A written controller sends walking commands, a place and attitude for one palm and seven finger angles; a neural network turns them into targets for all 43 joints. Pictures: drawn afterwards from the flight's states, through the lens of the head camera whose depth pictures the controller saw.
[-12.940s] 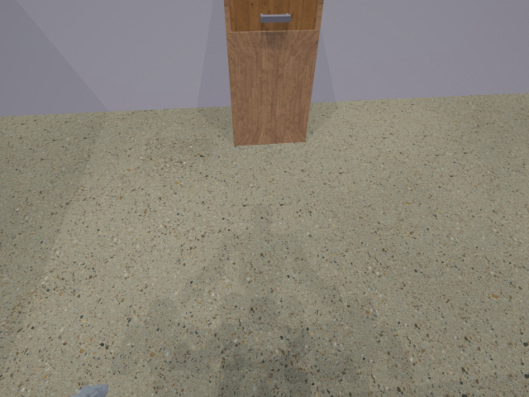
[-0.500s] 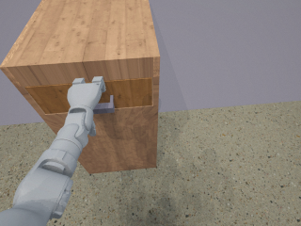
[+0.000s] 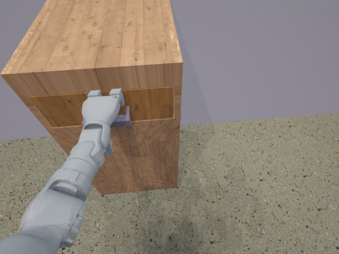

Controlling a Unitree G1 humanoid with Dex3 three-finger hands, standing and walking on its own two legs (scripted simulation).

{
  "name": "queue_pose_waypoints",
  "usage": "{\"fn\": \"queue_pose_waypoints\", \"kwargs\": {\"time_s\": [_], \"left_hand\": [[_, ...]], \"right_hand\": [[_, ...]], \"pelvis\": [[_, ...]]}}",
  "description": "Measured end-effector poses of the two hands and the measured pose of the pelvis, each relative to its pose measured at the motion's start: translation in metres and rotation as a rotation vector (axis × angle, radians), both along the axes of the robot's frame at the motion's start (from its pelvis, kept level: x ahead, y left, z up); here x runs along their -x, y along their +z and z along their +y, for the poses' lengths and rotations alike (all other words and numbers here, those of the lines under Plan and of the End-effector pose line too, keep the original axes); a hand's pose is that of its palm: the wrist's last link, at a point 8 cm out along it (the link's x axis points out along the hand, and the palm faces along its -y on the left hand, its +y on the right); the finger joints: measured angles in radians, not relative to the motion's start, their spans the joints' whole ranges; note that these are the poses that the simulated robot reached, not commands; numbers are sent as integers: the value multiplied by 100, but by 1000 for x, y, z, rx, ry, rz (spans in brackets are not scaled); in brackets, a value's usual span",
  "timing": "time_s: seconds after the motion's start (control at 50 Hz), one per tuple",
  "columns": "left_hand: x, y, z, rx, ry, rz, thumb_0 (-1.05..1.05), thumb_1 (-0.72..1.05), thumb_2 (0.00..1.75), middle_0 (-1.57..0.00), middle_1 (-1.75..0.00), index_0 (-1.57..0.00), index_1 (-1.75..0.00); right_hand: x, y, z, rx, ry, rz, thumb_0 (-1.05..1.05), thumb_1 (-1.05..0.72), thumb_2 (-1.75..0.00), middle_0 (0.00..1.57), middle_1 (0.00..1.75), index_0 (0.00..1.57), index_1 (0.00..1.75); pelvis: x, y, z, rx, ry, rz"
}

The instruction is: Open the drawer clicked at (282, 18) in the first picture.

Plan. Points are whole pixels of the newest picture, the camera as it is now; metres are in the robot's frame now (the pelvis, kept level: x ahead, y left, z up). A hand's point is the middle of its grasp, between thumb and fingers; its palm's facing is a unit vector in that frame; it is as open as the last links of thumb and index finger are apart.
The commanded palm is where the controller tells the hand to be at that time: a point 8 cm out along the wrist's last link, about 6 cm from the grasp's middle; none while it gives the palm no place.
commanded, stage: lower the fingers behind the handle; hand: left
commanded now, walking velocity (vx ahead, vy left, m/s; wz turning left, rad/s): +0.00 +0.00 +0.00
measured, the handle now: (107, 116) +0.50 +0.18 +0.00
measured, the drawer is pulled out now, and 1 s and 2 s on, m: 0.00 0.00 0.00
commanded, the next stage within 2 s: close the thumb around the handle in 1.40 s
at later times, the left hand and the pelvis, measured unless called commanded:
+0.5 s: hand (113, 129) +0.45 +0.16 +0.01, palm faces -0.02 -0.02 -1.00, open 13.8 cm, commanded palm +0.43 +0.16 +0.06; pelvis -0.01 -0.01 -0.01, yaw +0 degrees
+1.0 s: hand (111, 132) +0.45 +0.17 -0.01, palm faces -0.04 +0.00 -1.00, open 14.0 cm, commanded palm +0.43 +0.16 +0.03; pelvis -0.02 -0.01 -0.02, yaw +0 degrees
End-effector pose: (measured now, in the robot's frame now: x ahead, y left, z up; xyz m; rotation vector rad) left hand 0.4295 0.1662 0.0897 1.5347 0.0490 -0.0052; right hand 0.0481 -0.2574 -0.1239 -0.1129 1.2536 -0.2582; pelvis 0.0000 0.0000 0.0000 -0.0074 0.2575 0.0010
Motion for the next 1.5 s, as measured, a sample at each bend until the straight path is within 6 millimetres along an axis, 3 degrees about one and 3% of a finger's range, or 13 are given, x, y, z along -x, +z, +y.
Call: {"fn": "queue_pose_waypoints", "kwargs": {"time_s": [0.46, 0.92, 1.06, 1.5], "left_hand": [[3, -28, -11, -16, 7, 6, 0, -49, 30, -32, -120, -31, -120], [-2, -35, -5, -24, 44, -21, 0, -49, 30, -32, -120, -27, -127], [5, -58, -1, -41, 48, 28, 0, -49, 30, -31, -120, -27, -124], [2, -59, -2, -24, 45, 6, 0, -49, 30, -30, -120, -30, -119]], "right_hand": [[20, -7, -11, 20, -23, 17, 1, -90, -90, 20, 30, 20, 30], [29, -13, -13, 35, -18, 26, 1, -90, -90, 20, 30, 20, 30], [33, -18, -10, 43, -19, 31, 1, -90, -90, 20, 30, 20, 30], [44, -25, 10, 8, -32, 73, 1, -90, -90, 20, 30, 20, 30]], "pelvis": [[8, -9, -8, -1, -2, 42], [14, -19, -10, 5, -2, 82], [18, -25, -7, 10, 0, 98], [15, -26, 4, 18, -2, 101]]}}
